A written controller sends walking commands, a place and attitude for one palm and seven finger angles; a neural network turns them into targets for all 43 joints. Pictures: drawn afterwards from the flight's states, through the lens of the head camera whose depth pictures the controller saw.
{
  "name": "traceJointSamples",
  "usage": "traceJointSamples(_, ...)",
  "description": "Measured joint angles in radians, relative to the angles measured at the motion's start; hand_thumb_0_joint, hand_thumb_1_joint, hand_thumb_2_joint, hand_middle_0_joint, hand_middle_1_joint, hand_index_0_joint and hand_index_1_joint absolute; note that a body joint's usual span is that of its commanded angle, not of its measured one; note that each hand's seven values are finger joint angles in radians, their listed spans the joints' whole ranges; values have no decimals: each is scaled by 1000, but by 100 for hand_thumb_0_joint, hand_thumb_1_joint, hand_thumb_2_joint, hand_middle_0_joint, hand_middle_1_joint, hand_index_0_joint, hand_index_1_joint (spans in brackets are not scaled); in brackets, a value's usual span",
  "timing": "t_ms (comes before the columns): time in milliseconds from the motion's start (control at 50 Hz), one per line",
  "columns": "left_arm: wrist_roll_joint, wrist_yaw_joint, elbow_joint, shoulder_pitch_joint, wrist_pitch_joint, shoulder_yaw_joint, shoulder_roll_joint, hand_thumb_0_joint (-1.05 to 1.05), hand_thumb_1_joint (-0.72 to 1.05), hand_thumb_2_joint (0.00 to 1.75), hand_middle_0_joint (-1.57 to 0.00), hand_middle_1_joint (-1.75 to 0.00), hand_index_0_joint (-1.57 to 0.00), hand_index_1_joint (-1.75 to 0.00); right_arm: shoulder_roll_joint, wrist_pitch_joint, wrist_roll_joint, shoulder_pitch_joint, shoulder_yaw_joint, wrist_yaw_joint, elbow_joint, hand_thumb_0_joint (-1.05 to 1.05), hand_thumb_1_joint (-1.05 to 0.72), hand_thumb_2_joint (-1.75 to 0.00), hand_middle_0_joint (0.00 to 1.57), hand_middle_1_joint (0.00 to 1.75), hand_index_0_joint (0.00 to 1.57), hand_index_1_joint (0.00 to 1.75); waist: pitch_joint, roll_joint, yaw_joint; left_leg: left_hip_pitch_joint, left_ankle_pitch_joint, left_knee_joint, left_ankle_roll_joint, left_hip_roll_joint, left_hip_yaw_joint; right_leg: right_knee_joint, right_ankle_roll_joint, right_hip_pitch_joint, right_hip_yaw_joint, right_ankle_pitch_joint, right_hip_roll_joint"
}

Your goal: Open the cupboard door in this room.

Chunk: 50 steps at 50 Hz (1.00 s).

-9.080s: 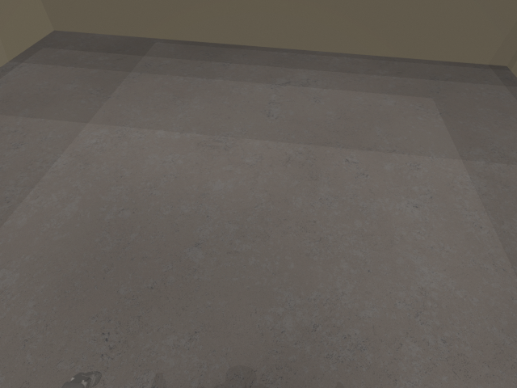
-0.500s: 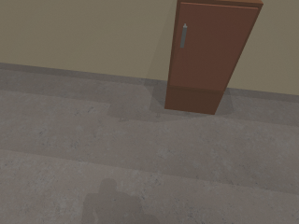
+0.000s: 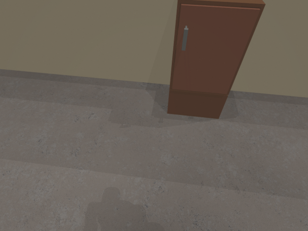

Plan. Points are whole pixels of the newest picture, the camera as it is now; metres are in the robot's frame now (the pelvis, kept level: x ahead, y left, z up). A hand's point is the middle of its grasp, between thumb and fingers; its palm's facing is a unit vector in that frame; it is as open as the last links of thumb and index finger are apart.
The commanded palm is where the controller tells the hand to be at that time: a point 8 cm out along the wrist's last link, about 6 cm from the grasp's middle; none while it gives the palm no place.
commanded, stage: look at it before walking up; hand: left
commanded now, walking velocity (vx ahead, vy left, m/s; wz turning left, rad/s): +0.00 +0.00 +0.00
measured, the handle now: (184, 38) +1.15 -0.12 -0.04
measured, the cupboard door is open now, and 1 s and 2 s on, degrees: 0 0 0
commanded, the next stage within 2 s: walk to a spot facing it in 0.06 s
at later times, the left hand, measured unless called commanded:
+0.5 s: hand out of the picture +0.01 +0.18 -0.19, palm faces -0.05 -0.98 -0.21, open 7.4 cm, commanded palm none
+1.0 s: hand out of the picture +0.10 +0.14 -0.16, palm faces -0.23 -0.95 -0.23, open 7.4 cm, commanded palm none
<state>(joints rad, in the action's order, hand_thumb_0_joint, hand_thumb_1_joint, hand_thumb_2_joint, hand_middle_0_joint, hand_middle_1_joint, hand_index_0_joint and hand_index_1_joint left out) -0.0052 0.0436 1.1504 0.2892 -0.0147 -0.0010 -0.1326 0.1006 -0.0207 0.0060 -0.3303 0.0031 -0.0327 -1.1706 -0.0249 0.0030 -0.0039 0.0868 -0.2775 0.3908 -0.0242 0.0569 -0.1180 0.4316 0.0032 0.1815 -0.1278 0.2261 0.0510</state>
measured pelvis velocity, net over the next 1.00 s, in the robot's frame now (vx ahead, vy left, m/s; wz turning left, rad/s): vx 0.08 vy -0.05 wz -0.36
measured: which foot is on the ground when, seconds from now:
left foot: down 0.00-0.62, up 0.64-1.00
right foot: down 0.00-1.00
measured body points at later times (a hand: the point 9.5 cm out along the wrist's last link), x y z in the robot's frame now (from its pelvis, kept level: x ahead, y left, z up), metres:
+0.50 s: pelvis -0.02 -0.01 -0.02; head +0.02 -0.02 +0.43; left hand +0.01 +0.23 -0.17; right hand -0.02 -0.24 -0.18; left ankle -0.04 +0.12 -0.74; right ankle +0.00 -0.11 -0.74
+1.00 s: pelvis +0.08 -0.05 +0.00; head +0.12 -0.08 +0.45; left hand +0.11 +0.19 -0.14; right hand +0.16 -0.33 -0.13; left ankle +0.18 +0.10 -0.68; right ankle -0.01 -0.10 -0.74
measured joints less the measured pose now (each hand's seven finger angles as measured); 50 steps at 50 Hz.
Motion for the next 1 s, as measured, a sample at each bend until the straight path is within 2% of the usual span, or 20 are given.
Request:
traceJointSamples(240, -2, -6, -2, 0, 5, 5, 3, 1, 91, 90, -20, -30, -20, -30, 22, 3, 1, 18, 7, -2, 11, 0, -91, -90, 20, 30, 20, 30, -9, -1, -7, 12, 3, 8, -4, 6, -1, 3, 6, 11, 1, -5, -5)
traceJointSamples(360, -9, -21, -30, -7, 41, 34, 2, 1, 90, 90, -20, -30, -20, -30, 29, 30, 4, 64, 31, -6, 60, 0, -91, -90, 20, 30, 20, 30, -30, -3, -12, 72, -42, 104, -7, 31, -45, 86, 14, 91, 48, 12, -24)
traceJointSamples(480, -18, -38, -93, -33, 67, 65, -29, 1, 90, 89, -20, -30, -20, -30, 46, 37, 9, 92, 53, -5, 126, 1, -91, -90, 20, 30, 20, 30, -48, -15, -9, 134, -83, 189, -6, 48, -96, 195, 17, 193, 98, 40, -38)
traceJointSamples(560, -24, -50, -138, -49, 75, 85, -52, 1, 91, 90, -20, -30, -20, -30, 66, 29, 18, 98, 64, 0, 148, 1, -91, -90, 20, 30, 20, 30, -55, 0, -10, 126, -118, 234, -17, 71, -128, 378, -4, 234, 65, 185, -31)
traceJointSamples(600, -25, -58, -159, -49, 68, 89, -57, 1, 91, 90, -20, -30, -20, -30, 83, 30, 22, 94, 66, 5, 152, 1, -91, -90, 20, 30, 20, 30, -46, 26, -10, 120, -143, 264, -34, 97, -135, 336, -7, 195, 31, 191, -31)
traceJointSamples(620, -26, -62, -172, -45, 55, 88, -61, 1, 91, 90, -20, -30, -20, -30, 92, 32, 21, 90, 67, 9, 156, 1, -91, -90, 20, 30, 20, 30, -37, 41, -12, 134, -168, 305, -36, 116, -131, 284, 5, 170, 22, 177, -40)
traceJointSamples(640, -26, -60, -181, -47, 38, 86, -64, 1, 91, 90, -20, -30, -20, -30, 99, 40, 19, 94, 67, 13, 157, 1, -91, -90, 20, 30, 20, 30, -34, 52, -15, 173, -226, 398, -38, 122, -97, 294, 32, 177, 15, 173, -53)
traceJointSamples(660, -22, -53, -189, -48, 22, 82, -66, 1, 91, 90, -20, -30, -20, -30, 105, 51, 17, 105, 65, 16, 158, 1, -91, -90, 20, 30, 20, 30, -36, 55, -21, 219, -262, 508, -37, 107, -47, 303, 57, 179, 13, 173, -61)
traceJointSamples(700, -14, -43, -200, -39, 0, 74, -66, 1, 91, 90, -20, -30, -20, -30, 113, 60, 17, 137, 63, 25, 164, 1, -91, -90, 20, 30, 20, 30, -45, 50, -34, 305, -223, 687, -34, 69, 27, 264, 85, 155, 25, 152, -76)
traceJointSamples(740, -12, -41, -197, -21, -8, 65, -62, 1, 91, 90, -20, -30, -20, -30, 118, 52, 21, 170, 63, 34, 183, 1, -91, -90, 20, 30, 20, 30, -51, 42, -39, 368, -137, 757, -38, 51, 53, 185, 89, 115, 46, 113, -88)
traceJointSamples(860, -11, -53, -163, 53, -21, 45, -42, 1, 90, 89, -20, -30, -20, -30, 131, 27, 22, 243, 62, 47, 250, 1, -91, -90, 20, 30, 20, 30, -35, 19, -46, 466, 2, 695, -65, 46, 86, -6, 87, 13, 129, 38, -105)
traceJointSamples(1000, -14, -52, -144, 107, -28, 39, -32, 1, 90, 89, -20, -30, -21, -30, 136, 28, 15, 292, 56, 49, 273, 1, -91, -90, 20, 30, 20, 30, -38, 12, -72, 491, 27, 558, -76, 49, 110, -68, 71, -76, 204, 62, -116)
